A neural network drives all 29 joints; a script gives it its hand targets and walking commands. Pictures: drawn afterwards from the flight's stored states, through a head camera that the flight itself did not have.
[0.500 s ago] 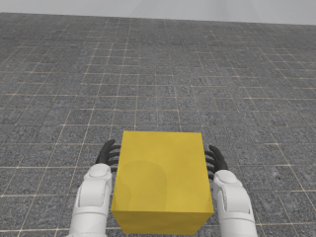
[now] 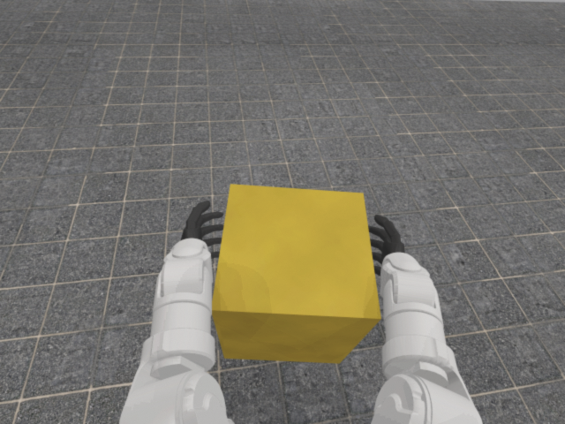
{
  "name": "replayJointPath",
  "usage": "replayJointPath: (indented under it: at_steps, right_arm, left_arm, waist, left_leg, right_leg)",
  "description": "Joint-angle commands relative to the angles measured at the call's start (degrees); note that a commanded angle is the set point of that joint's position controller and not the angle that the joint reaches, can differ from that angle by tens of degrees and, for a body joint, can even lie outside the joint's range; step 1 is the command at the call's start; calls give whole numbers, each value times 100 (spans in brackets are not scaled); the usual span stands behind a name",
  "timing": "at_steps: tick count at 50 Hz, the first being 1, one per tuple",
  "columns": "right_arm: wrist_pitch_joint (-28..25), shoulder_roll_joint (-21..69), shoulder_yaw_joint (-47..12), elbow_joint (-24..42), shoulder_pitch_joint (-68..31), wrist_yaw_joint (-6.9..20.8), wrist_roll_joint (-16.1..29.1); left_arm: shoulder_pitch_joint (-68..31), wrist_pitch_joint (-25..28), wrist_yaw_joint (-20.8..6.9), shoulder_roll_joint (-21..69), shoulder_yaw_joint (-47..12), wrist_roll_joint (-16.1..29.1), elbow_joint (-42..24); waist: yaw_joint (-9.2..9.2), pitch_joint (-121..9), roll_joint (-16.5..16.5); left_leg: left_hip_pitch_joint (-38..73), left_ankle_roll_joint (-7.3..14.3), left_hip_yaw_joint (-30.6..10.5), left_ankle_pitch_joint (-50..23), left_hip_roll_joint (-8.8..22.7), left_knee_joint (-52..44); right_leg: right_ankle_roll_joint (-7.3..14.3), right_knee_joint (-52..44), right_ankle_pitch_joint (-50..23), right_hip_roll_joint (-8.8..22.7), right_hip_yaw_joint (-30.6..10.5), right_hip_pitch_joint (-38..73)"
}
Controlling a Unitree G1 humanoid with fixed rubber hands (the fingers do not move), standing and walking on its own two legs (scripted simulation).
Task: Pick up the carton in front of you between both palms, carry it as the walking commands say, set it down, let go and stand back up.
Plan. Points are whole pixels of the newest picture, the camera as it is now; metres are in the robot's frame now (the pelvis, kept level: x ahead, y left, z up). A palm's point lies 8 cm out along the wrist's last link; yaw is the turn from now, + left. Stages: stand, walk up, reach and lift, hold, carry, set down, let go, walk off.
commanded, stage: set down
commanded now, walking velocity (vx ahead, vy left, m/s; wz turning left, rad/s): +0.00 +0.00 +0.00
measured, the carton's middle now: (289, 281) +0.36 +0.00 -0.05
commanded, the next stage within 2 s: none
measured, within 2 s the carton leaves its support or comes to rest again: neither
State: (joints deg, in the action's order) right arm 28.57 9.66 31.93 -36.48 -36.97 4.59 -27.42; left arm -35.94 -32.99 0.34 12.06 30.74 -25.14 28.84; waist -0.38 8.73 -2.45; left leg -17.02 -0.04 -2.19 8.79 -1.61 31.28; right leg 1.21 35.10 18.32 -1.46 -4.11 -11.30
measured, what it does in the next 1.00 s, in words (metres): lowers itself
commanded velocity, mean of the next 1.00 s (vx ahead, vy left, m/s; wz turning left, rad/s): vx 0.00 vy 0.00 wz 0.00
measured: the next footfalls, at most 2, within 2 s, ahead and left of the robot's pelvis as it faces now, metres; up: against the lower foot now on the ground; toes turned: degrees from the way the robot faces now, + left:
none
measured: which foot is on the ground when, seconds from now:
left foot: down 0.00-1.00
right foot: down 0.00-1.00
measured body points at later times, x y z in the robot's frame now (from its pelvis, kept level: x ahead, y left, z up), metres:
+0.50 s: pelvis -0.01 -0.01 -0.11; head +0.23 +0.00 +0.27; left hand +0.40 +0.15 -0.19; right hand +0.44 -0.15 -0.19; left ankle +0.10 +0.11 -0.73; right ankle +0.02 -0.13 -0.73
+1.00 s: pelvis -0.03 -0.02 -0.23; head +0.26 -0.02 +0.11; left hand +0.42 +0.17 -0.34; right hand +0.48 -0.13 -0.34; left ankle +0.10 +0.11 -0.73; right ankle +0.02 -0.13 -0.73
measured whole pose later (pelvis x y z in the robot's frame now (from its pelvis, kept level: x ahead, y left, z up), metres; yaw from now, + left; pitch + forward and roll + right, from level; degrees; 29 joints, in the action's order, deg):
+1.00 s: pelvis -0.03 -0.02 -0.23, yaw -2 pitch +48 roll +0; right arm 14.2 -4.0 16.3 -45.4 -59.9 -0.9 -10.6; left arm -49.7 -14.3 5.2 7.8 32.7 -12.1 27.9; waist -5.2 -9.4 -1.8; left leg -115.2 -3.3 -3.9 22.0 -0.9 89.3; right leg 0.5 95.9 34.3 -6.1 -1.2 -109.4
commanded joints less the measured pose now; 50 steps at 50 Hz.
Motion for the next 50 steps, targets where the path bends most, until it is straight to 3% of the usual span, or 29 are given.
replayJointPath:
  at_steps: [1,4,7,13,19,23,26,31,38,50]
  right_arm:
    - [-364,3122,-1172,-572,-2968,886,274]
    - [-670,2730,-1062,-657,-2944,885,219]
    - [-1170,2736,-1374,-686,-3038,937,452]
    - [-2193,3423,-2770,-548,-3259,1052,1220]
    - [-2290,4032,-4300,386,-3656,943,2151]
    - [-1992,4291,-4472,258,-3491,920,2290]
    - [-1756,4498,-4257,-36,-3532,969,2166]
    - [-1590,4460,-3879,-520,-3735,935,1973]
    - [-1686,4264,-3709,-824,-4202,698,1935]
    - [-1627,3792,-4046,-654,-5480,494,2296]
  left_arm:
    - [-2614,304,-787,3834,-1385,427,874]
    - [-2412,682,-609,3398,-971,162,887]
    - [-2430,1226,-471,3488,-1165,170,776]
    - [-2889,2342,-389,4351,-2621,773,487]
    - [-3283,2489,-363,4891,-4275,1573,-445]
    - [-3096,2222,-497,4918,-4388,1672,-405]
    - [-3134,2013,-698,4891,-4095,1602,-118]
    - [-3374,1863,-888,4726,-3563,1475,316]
    - [-3883,1940,-893,4489,-3154,1506,529]
    - [-5031,1823,-683,4229,-3179,1919,228]
  waist:
    - [165,-1300,426]
    - [-53,-1597,371]
    - [-126,-2211,283]
    - [20,-4308,152]
    - [-49,-7512,155]
    - [-192,-7438,56]
    - [-287,-6871,-52]
    - [-396,-6403,-128]
    - [-498,-6742,-207]
    - [-653,-7748,-288]
  left_leg:
    - [1297,-131,-303,1658,-300,-277]
    - [757,-182,-227,1191,-334,125]
    - [360,-161,-212,469,-359,649]
    - [-37,-149,-207,-1069,-423,1921]
    - [141,-153,-73,-2552,-505,3203]
    - [-1393,-223,147,-1860,-594,3509]
    - [-2638,-219,280,-1088,-646,3659]
    - [-3864,-179,356,-730,-658,4035]
    - [-4929,-217,425,-736,-663,4748]
    - [-5626,-380,604,-525,-644,5901]
  right_leg:
    - [276,-592,832,-375,90,-2210]
    - [178,-183,556,-392,121,-2731]
    - [141,265,261,-500,156,-3375]
    - [54,1290,-377,-694,241,-4627]
    - [-133,2259,-1166,-796,312,-5409]
    - [-219,2681,-1163,-815,264,-5582]
    - [-254,2852,-851,-804,201,-5809]
    - [-253,3159,-662,-791,137,-6413]
    - [-235,3829,-812,-802,121,-6946]
    - [-205,5032,-421,-927,359,-7670]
